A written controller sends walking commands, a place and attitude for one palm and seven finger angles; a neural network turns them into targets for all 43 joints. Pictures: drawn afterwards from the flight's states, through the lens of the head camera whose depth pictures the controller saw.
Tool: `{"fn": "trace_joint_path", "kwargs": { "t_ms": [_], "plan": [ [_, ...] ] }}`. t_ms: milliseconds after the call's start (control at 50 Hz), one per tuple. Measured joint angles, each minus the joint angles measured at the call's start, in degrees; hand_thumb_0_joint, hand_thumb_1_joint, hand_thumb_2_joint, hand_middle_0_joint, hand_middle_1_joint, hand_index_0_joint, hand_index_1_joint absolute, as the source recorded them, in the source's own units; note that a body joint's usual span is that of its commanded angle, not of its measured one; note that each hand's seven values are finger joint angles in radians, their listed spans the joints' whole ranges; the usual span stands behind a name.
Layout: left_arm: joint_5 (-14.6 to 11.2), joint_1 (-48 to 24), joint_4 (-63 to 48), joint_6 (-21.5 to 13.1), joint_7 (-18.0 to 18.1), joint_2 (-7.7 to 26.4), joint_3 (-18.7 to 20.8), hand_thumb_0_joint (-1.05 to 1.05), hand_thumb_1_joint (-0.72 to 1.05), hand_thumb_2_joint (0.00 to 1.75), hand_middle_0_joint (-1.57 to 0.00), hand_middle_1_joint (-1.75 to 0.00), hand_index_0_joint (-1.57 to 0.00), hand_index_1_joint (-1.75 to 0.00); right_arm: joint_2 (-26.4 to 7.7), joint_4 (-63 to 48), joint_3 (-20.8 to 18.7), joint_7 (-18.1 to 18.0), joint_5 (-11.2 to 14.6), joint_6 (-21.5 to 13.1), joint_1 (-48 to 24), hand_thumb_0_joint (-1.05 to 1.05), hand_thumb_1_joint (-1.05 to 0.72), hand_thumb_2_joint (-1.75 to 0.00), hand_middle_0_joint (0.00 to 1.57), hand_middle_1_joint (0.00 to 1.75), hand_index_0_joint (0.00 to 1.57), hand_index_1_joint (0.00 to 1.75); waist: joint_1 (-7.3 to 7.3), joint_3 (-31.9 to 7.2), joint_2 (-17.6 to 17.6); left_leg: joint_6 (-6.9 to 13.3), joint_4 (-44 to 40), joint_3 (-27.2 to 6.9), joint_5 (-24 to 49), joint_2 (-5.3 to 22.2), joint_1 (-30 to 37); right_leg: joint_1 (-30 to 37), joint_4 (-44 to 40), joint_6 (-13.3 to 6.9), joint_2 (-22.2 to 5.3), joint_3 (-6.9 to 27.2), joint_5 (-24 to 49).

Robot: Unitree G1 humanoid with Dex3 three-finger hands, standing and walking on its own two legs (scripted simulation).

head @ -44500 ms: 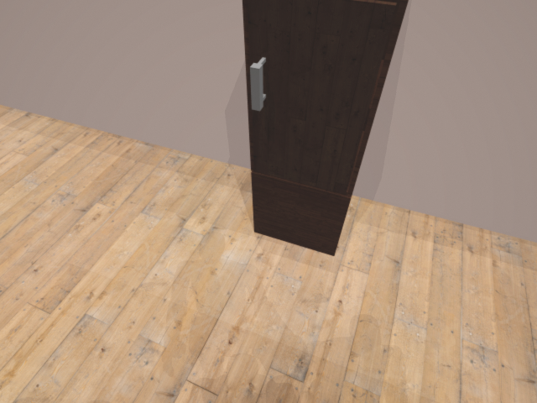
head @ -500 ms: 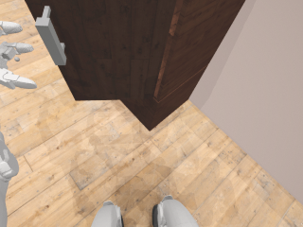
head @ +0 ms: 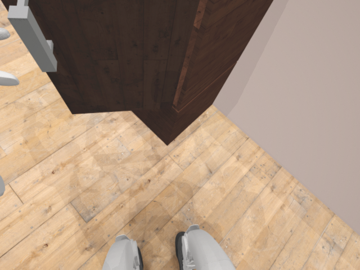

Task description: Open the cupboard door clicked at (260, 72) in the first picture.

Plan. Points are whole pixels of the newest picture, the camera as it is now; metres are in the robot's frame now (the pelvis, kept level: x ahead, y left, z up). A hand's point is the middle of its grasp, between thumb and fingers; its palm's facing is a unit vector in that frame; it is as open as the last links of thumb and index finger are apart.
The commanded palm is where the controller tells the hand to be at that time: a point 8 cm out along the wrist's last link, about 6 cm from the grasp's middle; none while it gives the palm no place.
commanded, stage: move the hooked fingers beside the handle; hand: left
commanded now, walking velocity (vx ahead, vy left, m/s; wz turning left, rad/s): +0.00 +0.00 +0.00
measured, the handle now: (37, 33) +0.57 +0.21 +0.09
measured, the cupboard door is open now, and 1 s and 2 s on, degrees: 53 52 49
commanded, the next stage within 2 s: slide the fingers in behind the handle in 0.58 s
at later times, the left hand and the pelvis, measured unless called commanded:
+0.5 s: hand out of the picture +0.52 +0.27 +0.10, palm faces +0.03 -1.00 -0.01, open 14.0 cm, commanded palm +0.51 +0.31 +0.09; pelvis +0.00 -0.01 +0.00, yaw +1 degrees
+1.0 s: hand (6, 46) +0.53 +0.26 +0.10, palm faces +0.05 -1.00 +0.00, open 14.0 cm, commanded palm +0.51 +0.29 +0.09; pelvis +0.00 -0.01 +0.00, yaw +1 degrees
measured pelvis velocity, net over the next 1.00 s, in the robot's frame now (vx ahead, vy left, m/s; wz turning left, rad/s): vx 0.00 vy -0.01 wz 0.02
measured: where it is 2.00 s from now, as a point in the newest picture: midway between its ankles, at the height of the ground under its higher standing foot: outside the picture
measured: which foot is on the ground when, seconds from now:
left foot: down 0.00-1.00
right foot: down 0.00-1.00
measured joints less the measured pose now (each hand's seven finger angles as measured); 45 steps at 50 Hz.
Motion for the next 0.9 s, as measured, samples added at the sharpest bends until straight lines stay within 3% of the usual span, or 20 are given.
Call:
{"fn": "trace_joint_path", "kwargs": {
  "t_ms": [140, 220, 400, 560, 700, 800, 900],
  "plan": [
    [-0.7, 1.8, -1.7, -0.4, 0.5, -1.7, -0.8, -0.01, -0.5, 0.3, -0.3, -1.2, -0.3, -1.2, 0.5, 0.3, -0.1, 0.5, 0.2, 0.8, -0.1, 0.0, -0.9, -0.9, 0.2, 0.3, 0.21, 0.3, 0.96, -0.3, 0.0, -0.1, -0.4, -0.5, -0.2, -0.1, 1.3, 1.7, -0.7, 0.0, 0.0, -0.5, -0.2],
    [-1.2, 0.8, -0.9, -0.3, 0.8, -2.5, -3.1, -0.01, -0.5, 0.3, -0.3, -1.2, -0.29, -1.2, 0.5, 0.8, -0.1, 0.4, 0.3, 0.8, -0.8, 0.0, -0.9, -0.9, 0.2, 0.3, 0.21, 0.3, 1.36, -0.3, 0.0, -0.2, -0.5, -1.1, -0.1, -0.4, 1.7, 2.4, -0.9, -0.1, -0.3, -1.0, -0.4],
    [-0.8, 0.2, 0.1, -0.8, 2.2, -4.2, -4.2, -0.01, -0.5, 0.3, -0.3, -1.2, -0.3, -1.2, 0.1, 0.3, -0.3, 0.2, 0.3, 0.4, -2.4, 0.0, -0.9, -0.9, 0.2, 0.3, 0.21, 0.3, 1.29, -0.6, 0.0, -0.4, -0.4, -1.3, 0.0, -0.5, 2.0, 2.5, -0.3, -0.4, -0.3, -1.2, -0.6],
    [0.2, -0.2, 1.2, -1.6, 2.5, -2.2, -1.9, -0.01, -0.5, 0.3, -0.3, -1.2, -0.3, -1.2, -0.1, -0.2, 0.1, -0.2, 0.5, -0.2, -2.8, 0.0, -0.91, -0.9, 0.2, 0.3, 0.21, 0.3, 0.56, 0.1, 0.0, -0.7, 0.3, -1.1, 0.0, 0.0, 1.2, 1.4, 0.7, -0.7, 0.1, -0.9, -0.6],
    [-0.2, -1.5, 1.9, -1.2, 1.0, 0.4, -2.5, -0.01, -0.5, 0.3, -0.3, -1.2, -0.3, -1.2, -0.2, 0.5, 0.4, -0.5, 0.8, -0.2, -1.9, 0.0, -0.91, -0.9, 0.2, 0.3, 0.21, 0.3, 0.56, 0.5, 0.0, -0.9, 0.9, -1.5, 0.2, 0.1, -0.2, 0.1, 1.2, -1.0, 0.2, -1.3, -0.5],
    [-1.4, -2.6, 1.4, -0.7, 0.7, -1.2, -5.0, -0.01, -0.5, 0.3, -0.3, -1.2, -0.29, -1.2, -0.2, 1.8, 0.2, -0.5, 0.6, -0.1, -1.2, 0.0, -0.91, -0.9, 0.2, 0.3, 0.21, 0.3, 1.09, 0.5, 0.2, -1.0, 0.7, -1.9, 0.4, -0.3, -0.5, 0.0, 1.1, -1.0, -0.1, -1.7, -0.5],
    [-1.0, -2.6, 0.6, -0.4, 3.0, -3.8, -5.1, -0.01, -0.5, 0.3, -0.3, -1.2, -0.29, -1.2, -0.1, 2.0, -0.2, -0.1, 0.1, -0.5, -1.0, 0.0, -0.91, -0.9, 0.2, 0.3, 0.21, 0.3, 0.74, 0.0, 0.2, -1.0, 0.4, -1.9, 0.5, -0.4, -0.5, 0.0, 0.9, -1.0, -0.2, -1.7, -0.5]
  ]
}}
